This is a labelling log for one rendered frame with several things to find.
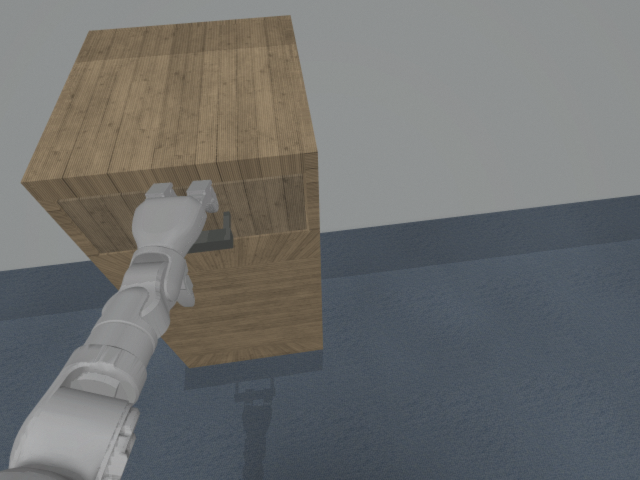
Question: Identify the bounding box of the cabinet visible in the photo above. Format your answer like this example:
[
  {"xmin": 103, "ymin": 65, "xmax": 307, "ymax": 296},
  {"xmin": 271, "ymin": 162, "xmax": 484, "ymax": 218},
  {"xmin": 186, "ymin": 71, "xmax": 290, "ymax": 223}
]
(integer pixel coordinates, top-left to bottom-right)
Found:
[{"xmin": 20, "ymin": 15, "xmax": 323, "ymax": 368}]

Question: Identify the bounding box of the left robot hand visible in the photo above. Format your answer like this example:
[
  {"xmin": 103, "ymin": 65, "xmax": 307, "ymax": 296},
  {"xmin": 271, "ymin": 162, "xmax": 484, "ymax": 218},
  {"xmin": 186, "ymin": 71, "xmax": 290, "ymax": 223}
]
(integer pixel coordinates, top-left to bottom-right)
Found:
[{"xmin": 132, "ymin": 180, "xmax": 219, "ymax": 307}]

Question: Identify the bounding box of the robot left upper arm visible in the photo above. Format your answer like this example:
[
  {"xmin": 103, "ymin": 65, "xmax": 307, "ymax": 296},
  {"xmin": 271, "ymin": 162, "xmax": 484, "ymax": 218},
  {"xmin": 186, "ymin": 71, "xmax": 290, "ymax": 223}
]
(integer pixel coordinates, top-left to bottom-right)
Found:
[{"xmin": 0, "ymin": 386, "xmax": 140, "ymax": 480}]

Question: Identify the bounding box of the handle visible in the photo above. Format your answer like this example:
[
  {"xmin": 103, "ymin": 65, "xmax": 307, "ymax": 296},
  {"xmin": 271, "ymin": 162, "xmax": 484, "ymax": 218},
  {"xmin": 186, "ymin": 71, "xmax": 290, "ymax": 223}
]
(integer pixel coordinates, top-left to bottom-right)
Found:
[{"xmin": 187, "ymin": 211, "xmax": 233, "ymax": 254}]

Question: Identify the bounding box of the drawer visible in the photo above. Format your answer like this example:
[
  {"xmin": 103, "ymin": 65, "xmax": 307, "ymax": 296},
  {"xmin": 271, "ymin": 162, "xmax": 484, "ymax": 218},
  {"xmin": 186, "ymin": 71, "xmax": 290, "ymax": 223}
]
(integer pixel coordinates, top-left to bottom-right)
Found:
[{"xmin": 57, "ymin": 173, "xmax": 307, "ymax": 254}]

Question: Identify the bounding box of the left robot forearm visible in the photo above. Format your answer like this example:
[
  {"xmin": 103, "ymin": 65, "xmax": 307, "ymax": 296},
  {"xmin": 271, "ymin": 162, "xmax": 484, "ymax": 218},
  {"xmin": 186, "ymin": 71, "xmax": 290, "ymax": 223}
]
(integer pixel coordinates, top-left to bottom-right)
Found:
[{"xmin": 9, "ymin": 246, "xmax": 186, "ymax": 469}]

